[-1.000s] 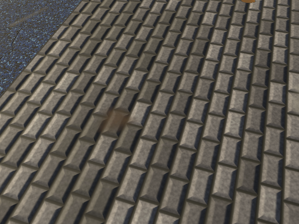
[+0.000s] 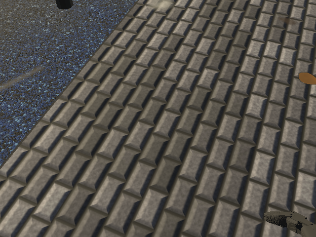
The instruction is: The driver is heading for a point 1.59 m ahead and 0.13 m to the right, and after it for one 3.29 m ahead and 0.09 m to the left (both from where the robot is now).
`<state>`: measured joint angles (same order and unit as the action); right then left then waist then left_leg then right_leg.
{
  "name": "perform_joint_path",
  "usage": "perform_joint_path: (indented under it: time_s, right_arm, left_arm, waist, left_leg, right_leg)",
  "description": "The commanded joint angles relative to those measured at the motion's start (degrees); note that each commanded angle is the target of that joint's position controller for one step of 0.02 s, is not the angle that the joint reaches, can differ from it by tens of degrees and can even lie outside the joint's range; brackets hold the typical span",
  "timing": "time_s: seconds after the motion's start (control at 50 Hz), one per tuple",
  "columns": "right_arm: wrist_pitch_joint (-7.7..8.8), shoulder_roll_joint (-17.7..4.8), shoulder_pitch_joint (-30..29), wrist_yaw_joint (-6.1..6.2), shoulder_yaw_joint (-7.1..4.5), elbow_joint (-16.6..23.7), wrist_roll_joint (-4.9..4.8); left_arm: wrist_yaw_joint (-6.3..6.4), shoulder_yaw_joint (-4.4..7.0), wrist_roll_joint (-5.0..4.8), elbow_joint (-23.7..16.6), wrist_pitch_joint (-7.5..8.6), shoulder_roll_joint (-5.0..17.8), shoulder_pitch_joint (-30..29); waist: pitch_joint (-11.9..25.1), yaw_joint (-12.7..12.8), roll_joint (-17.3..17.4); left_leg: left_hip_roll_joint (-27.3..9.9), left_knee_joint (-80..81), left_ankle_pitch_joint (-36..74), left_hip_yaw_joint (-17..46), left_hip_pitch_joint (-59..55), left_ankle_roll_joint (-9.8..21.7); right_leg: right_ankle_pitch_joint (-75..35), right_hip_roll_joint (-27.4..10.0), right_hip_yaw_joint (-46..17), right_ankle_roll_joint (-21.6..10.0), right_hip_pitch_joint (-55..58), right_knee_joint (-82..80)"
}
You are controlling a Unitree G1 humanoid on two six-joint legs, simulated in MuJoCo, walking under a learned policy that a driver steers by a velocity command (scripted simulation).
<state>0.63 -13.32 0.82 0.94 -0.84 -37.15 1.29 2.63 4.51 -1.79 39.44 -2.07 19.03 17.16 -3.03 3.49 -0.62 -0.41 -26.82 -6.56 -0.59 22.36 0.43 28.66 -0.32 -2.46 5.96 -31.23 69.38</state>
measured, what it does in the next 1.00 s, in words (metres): walks ahead: right foot, then left foot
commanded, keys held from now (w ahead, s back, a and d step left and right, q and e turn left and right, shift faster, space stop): e+shift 0.22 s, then shift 0.04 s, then q+shift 0.34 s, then w+q+shift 0.26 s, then w+shift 0.02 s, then w+e+shift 0.12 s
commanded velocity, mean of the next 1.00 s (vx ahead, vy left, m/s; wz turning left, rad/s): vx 0.23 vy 0.00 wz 0.04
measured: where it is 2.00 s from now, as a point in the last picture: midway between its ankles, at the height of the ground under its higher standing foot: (186, 116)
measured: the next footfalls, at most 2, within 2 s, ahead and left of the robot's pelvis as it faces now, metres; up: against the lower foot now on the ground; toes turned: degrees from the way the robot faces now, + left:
right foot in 0.22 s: +0.07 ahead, -0.16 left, +0.00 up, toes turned -16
left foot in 0.80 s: +0.05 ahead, +0.09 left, +0.00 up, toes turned +8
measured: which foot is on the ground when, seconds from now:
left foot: down 0.00-0.22, up 0.24-0.78, down 0.80-1.00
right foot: up 0.00-0.20, down 0.22-0.78, up 0.80-1.00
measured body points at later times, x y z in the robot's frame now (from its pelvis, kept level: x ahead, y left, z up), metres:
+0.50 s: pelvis +0.04 -0.06 +0.00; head +0.05 -0.08 +0.45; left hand +0.28 +0.12 -0.07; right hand +0.06 -0.36 -0.13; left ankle +0.07 +0.09 -0.68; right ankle +0.04 -0.14 -0.73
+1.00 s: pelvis +0.15 +0.02 +0.01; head +0.16 +0.05 +0.45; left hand +0.30 +0.30 -0.10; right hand +0.17 -0.26 -0.11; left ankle +0.01 +0.08 -0.73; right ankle +0.24 -0.11 -0.66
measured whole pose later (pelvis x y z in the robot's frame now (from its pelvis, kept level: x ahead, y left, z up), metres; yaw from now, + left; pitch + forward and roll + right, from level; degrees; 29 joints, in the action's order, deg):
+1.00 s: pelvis +0.15 +0.02 +0.01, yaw +8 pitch +2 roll -1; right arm 2.6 -14.8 28.1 -1.4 -3.1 -47.2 0.9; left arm -4.0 3.1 2.9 40.6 0.6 17.1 7.6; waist 1.7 -3.5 -2.8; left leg 2.5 -15.4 -19.7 0.2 -1.9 3.6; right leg 9.0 -4.7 2.8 1.4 -38.1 58.8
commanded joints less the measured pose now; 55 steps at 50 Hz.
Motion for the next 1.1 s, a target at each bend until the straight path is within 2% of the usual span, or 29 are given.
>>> perform_joint_path:
  time_s: [0.02,0.1,0.16,0.2,0.22,0.24,0.26,0.28,0.3,0.32,0.34,0.36,0.4,0.48,0.52,0.6,0.66,0.74,0.76,0.78,0.8,0.82,0.84,0.86,0.88,0.92,1.0,1.06,1.1]
  right_arm:
    - [0.7,-8.8,-0.9,0.81,-3.57,2.6,0.25]
    - [0.52,-10.6,-1.6,1.17,-4.78,1.3,-0.72]
    - [0.64,-12.3,-0.2,0.29,-5.79,0.1,-1.96]
    - [0.77,-11.7,0.4,-0.13,-5.98,-0.8,-2.94]
    - [0.61,-9.6,3.1,-0.49,-5.67,-2.0,-2.86]
    - [0.15,-7.2,6.1,-0.94,-5.02,-1.4,-0.89]
    - [-0.04,-7.6,1.8,-0.35,-4.78,1.4,0.3]
    - [-0.33,-10.3,-0.2,0.17,-5.45,1.1,-1.03]
    - [-0.72,-10.6,1.3,0.69,-5.64,0.0,-2.07]
    - [-1.2,-10.4,3.9,1.2,-5.7,-2.0,-1.8]
    - [-1.62,-10.1,5.8,1.28,-5.58,-3.3,-1.21]
    - [-1.86,-9.6,7.9,0.96,-5.44,-4.5,-1.21]
    - [-2.13,-7.8,10.3,0.39,-4.78,-6.1,-2.28]
    - [-2.5,-9.8,6.3,0.04,-4.58,-2.9,-2.55]
    - [-2.82,-10.2,6.6,-0.16,-4.75,-1.9,-2.8]
    - [-3.51,-8.0,8.4,-0.58,-4.51,-0.7,-2.7]
    - [-3.23,-7.8,8.3,-1.86,-4.46,0.7,-3.25]
    - [-2.45,-7.7,15.4,-3.01,-5.14,-3.1,-3.98]
    - [-2.32,-7.2,20.6,-2.84,-5.28,-5.8,-3.91]
    - [-2.05,-7.9,27.6,-2.39,-5.84,-9.6,-3.54]
    - [-1.43,-10.9,35.4,-1.67,-7.25,-12.0,-3.36]
    - [0.76,-17.2,34.0,-1.85,-7.54,-8.7,-2.67]
    - [-0.35,-16.9,27.8,-2.1,-7.1,-5.1,1.7]
    - [-0.52,-15.4,24.4,-1.75,-6.6,-3.9,1.49]
    - [-0.06,-13.7,22.7,-1.61,-5.99,-3.7,0.85]
    - [1.74,-11.1,21.7,-1.52,-4.7,-4.5,-0.11]
    - [4.07,-10.1,27.1,-2.38,-4.1,-7.7,-0.47]
    - [4.76,-9.2,29.2,-2.0,-3.37,-9.2,0.36]
    - [5.19,-9.3,28.1,-1.39,-2.93,-10.2,0.55]
  left_arm:
    - [0.33,1.24,0.53,-4.6,-0.89,2.8,4.1]
    - [-1.69,0.66,0.52,-6.6,-0.65,1.7,0.6]
    - [-3.15,1.49,0.36,-7.7,-1.58,3.8,-1.0]
    - [-3.34,2.38,0.53,-7.4,-2.0,4.3,0.5]
    - [-2.75,3.38,1.05,-6.7,-1.97,6.2,2.7]
    - [-1.52,5.38,1.53,-7.8,-1.55,14.4,4.3]
    - [-1.7,4.9,3.63,-10.7,-0.14,16.6,1.2]
    - [-2.3,4.05,4.23,-10.5,0.94,13.4,0.6]
    - [-2.22,3.04,3.62,-10.0,1.62,10.8,-2.2]
    - [-1.98,1.83,2.48,-9.9,1.68,7.1,-5.6]
    - [-1.7,0.65,2.11,-9.7,1.73,4.7,-7.8]
    - [-1.49,-0.59,2.55,-9.2,1.95,2.2,-8.8]
    - [-1.33,-1.9,3.92,-7.7,2.67,-1.0,-9.5]
    - [-0.14,0.24,3.89,-6.0,1.89,5.1,-9.4]
    - [0.12,0.69,3.41,-5.2,1.32,5.4,-8.7]
    - [-0.05,1.2,3.12,-4.5,1.23,4.7,-10.8]
    - [-0.57,2.59,1.36,-3.5,2.18,7.1,-8.8]
    - [-2.0,3.22,-0.29,-3.5,4.0,7.5,-14.4]
    - [-2.24,3.13,-0.46,-3.7,4.13,6.6,-16.8]
    - [-2.29,2.65,-0.16,-4.1,4.31,4.2,-18.7]
    - [-2.76,1.52,0.4,-5.0,4.7,0.2,-20.7]
    - [-3.36,-0.04,1.18,-8.8,5.85,-4.3,-22.3]
    - [-4.29,-1.06,7.94,-9.7,5.16,-2.4,-23.7]
    - [-4.96,-0.45,7.04,-10.0,5.47,0.5,-25.3]
    - [-5.49,0.02,6.23,-7.9,5.74,3.0,-21.7]
    - [-6.53,0.21,6.07,-3.9,4.63,4.3,-15.2]
    - [-6.93,-0.82,3.88,-3.3,2.82,2.4,-18.5]
    - [-7.45,-1.85,3.1,-4.7,3.13,0.6,-23.5]
    - [-7.67,-2.31,3.09,-5.2,3.3,0.1,-24.1]
  waist:
    - [8.2,-1.1,8.0]
    - [10.9,-1.4,8.7]
    - [10.2,-1.9,9.5]
    - [9.9,-0.5,7.4]
    - [8.8,0.0,2.8]
    - [6.7,-1.6,-17.0]
    - [9.5,-0.8,-19.4]
    - [11.2,1.2,-11.8]
    - [9.7,-0.9,-8.9]
    - [10.1,-2.5,-6.4]
    - [10.5,-3.5,-7.5]
    - [11.5,-4.5,-7.8]
    - [10.6,-4.7,-6.6]
    - [5.8,-1.6,-7.8]
    - [4.7,-0.9,-6.6]
    - [4.6,-1.6,-5.3]
    - [6.3,-1.1,-6.4]
    - [4.6,-6.9,-4.6]
    - [4.3,-9.6,-2.8]
    - [3.5,-12.3,1.6]
    - [3.3,-15.1,12.0]
    - [0.1,-11.8,20.7]
    - [2.1,-12.8,13.2]
    - [-1.9,-10.9,8.2]
    - [-2.2,-8.7,4.5]
    - [-1.4,-6.1,5.6]
    - [-3.9,-7.6,4.8]
    - [-7.1,-9.1,5.5]
    - [-8.6,-8.0,5.2]
  left_leg:
    - [-15.7,9.9,18.0,7.9,-9.7,13.2]
    - [-17.2,9.5,17.9,1.7,-10.4,12.4]
    - [-18.6,7.4,12.5,-1.1,-11.5,10.0]
    - [-17.3,1.5,5.0,-4.4,-9.5,5.7]
    - [-14.3,-5.6,-2.4,-6.9,-4.6,2.1]
    - [-6.2,-25.4,-23.5,-12.6,11.3,-4.3]
    - [-0.1,-39.0,-32.2,-1.9,20.0,-5.4]
    - [-1.1,-43.9,-28.6,1.9,20.1,-3.8]
    - [-2.4,-43.5,-23.6,2.5,19.4,-2.5]
    - [-3.4,-42.4,-19.9,2.5,18.1,-2.6]
    - [-3.4,-42.9,-16.8,1.6,14.5,-3.5]
    - [-3.4,-43.4,-14.3,1.4,10.1,-4.1]
    - [-3.3,-37.4,-11.4,2.1,5.3,-4.9]
    - [-3.2,-27.7,-14.5,1.7,6.7,-5.3]
    - [-4.2,-28.0,-17.1,1.3,9.1,-5.3]
    - [-5.3,-26.4,-19.6,-0.6,8.1,-4.8]
    - [-5.8,-23.3,-20.2,-2.8,6.9,-1.2]
    - [-4.3,-10.9,-17.9,-7.6,-6.2,4.8]
    - [-2.4,-5.8,-14.2,-10.7,-12.5,5.6]
    - [0.5,-1.0,-14.2,-11.7,-19.7,6.9]
    - [-5.1,2.6,-20.5,1.8,-31.1,11.3]
    - [-16.8,8.4,-26.5,33.9,-36.4,19.9]
    - [-21.0,18.7,-35.1,43.6,-34.3,20.5]
    - [-20.4,19.4,-36.6,39.3,-30.5,19.4]
    - [-17.5,18.7,-30.9,31.7,-28.1,17.3]
    - [-11.2,21.5,-22.1,20.6,-23.8,13.3]
    - [-8.6,22.7,-4.2,8.8,-27.3,10.1]
    - [-9.9,25.9,4.5,1.8,-26.8,8.8]
    - [-10.9,27.8,14.3,-2.7,-27.1,7.3]
  right_leg:
    - [-5.0,-4.6,0.8,0.6,-2.6,-2.6]
    - [-11.9,-5.6,2.4,-2.1,5.5,-16.9]
    - [-13.7,-4.3,5.1,-4.6,10.2,-25.6]
    - [-18.4,-1.9,6.7,-7.3,16.9,-34.8]
    - [-23.2,-1.1,4.1,-9.7,22.4,-39.5]
    - [-45.8,-15.1,-16.5,-16.3,30.8,-46.2]
    - [-47.3,-22.1,-29.0,-26.1,28.4,-48.5]
    - [-40.7,-21.0,-23.7,-25.6,26.7,-50.3]
    - [-36.6,-18.3,-18.3,-21.9,24.8,-49.7]
    - [-34.3,-15.7,-13.9,-18.8,24.3,-48.7]
    - [-37.1,-14.2,-10.2,-17.7,22.2,-48.1]
    - [-38.7,-12.9,-6.9,-17.2,20.4,-48.1]
    - [-36.1,-11.6,-2.0,-16.5,19.0,-49.2]
    - [-28.5,-16.1,-4.2,-19.0,21.8,-50.9]
    - [-27.4,-18.8,-6.0,-20.5,23.9,-51.4]
    - [-33.2,-19.8,-3.2,-20.8,24.6,-50.6]
    - [-1.5,-21.4,-5.3,-18.9,25.2,-57.6]
    - [5.8,-19.0,1.8,-14.1,19.3,-58.9]
    - [7.0,-16.9,6.0,-12.4,16.0,-54.8]
    - [6.4,-12.9,11.0,-10.1,11.2,-45.6]
    - [1.3,-7.9,16.1,-7.0,-2.3,-22.2]
    - [7.2,0.9,10.5,-4.2,-26.3,-0.5]
    - [3.3,-0.2,2.4,-4.2,-33.6,2.0]
    - [-3.3,-3.6,0.8,-4.1,-33.8,2.1]
    - [-10.1,-5.0,1.5,-3.8,-29.5,-1.3]
    - [-17.4,-5.6,3.8,-3.2,-18.9,-7.8]
    - [-23.9,-4.2,7.0,-5.6,-18.8,-14.3]
    - [-26.3,-1.8,7.5,-8.3,-16.9,-22.1]
    - [-27.6,-0.4,8.9,-10.9,-13.3,-27.1]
